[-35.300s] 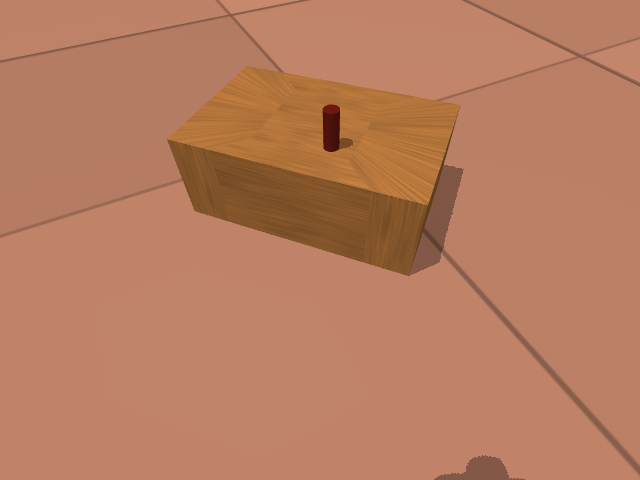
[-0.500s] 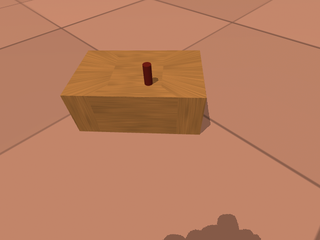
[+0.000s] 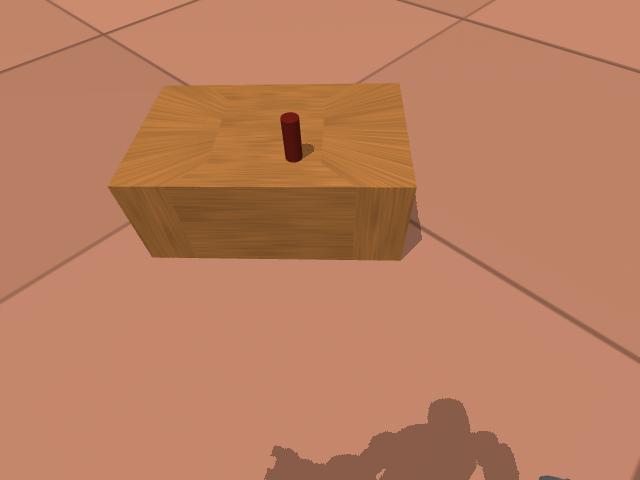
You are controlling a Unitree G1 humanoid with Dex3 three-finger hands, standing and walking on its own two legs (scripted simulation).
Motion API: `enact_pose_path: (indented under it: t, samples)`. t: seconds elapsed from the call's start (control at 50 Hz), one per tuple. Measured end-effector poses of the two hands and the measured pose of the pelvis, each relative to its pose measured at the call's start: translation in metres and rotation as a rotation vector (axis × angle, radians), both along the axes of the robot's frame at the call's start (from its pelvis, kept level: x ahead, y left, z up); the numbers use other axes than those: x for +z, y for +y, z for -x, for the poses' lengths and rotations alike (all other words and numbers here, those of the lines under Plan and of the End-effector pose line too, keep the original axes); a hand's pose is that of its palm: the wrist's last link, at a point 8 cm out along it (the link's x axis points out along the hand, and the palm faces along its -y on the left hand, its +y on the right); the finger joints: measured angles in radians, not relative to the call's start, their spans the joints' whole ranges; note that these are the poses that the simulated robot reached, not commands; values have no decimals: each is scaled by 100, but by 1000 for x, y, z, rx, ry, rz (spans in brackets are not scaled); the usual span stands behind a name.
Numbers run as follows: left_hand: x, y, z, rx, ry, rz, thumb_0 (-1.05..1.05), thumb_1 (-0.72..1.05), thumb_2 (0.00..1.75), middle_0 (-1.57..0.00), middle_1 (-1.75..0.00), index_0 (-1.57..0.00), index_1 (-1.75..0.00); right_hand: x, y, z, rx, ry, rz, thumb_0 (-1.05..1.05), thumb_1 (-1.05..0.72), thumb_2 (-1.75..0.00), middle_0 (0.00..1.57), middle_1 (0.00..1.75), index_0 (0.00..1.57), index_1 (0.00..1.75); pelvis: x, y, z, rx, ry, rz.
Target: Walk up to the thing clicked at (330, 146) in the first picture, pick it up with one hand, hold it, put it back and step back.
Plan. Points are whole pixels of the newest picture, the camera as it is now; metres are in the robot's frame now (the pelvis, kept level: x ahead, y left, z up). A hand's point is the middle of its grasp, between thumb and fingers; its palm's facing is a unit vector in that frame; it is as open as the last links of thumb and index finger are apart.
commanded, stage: step back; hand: left
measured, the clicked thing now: (291, 138) +1.13 +0.13 -0.30
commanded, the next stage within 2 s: stand in 0.10 s
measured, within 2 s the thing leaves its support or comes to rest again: neither
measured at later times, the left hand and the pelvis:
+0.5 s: hand out of the picture +0.10 +0.25 -0.13, palm faces -0.02 -0.94 -0.33, open 7.4 cm; pelvis -0.01 +0.00 +0.02, yaw +0 degrees
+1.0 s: hand out of the picture +0.03 +0.26 -0.14, palm faces -0.01 -0.94 -0.35, open 7.4 cm; pelvis -0.02 +0.00 +0.02, yaw +0 degrees
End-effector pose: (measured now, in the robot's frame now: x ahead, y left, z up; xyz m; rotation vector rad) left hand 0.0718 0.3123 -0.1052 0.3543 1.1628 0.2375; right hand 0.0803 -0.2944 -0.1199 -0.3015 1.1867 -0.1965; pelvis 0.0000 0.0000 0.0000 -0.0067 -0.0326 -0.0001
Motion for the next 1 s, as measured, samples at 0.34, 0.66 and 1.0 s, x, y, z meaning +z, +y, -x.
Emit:
enact_pose_path:
  t: [0.34, 0.66, 1.0]
  samples:
    - [10, -17, -50, -37, -61, 54, 0, 90, 90, -20, -30, -20, -30, 21, 3, -18, -5, -42, 11, 1, -90, -90, 20, 30, 21, 30, 15, 4, -1, -7, -23, -13]
    - [6, -18, 19, 11, 51, 58, 0, 90, 90, -20, -30, -20, -30, 20, -3, 25, -9, 25, -3, 1, -90, -90, 20, 30, 21, 30, 20, -2, 20, 0, -29, -8]
    - [5, -12, 43, 29, 107, 48, 0, 90, 90, -20, -30, -20, -30, 13, -1, 48, -5, 99, -8, 1, -90, -90, 20, 30, 21, 30, 20, -1, 21, 7, -7, -8]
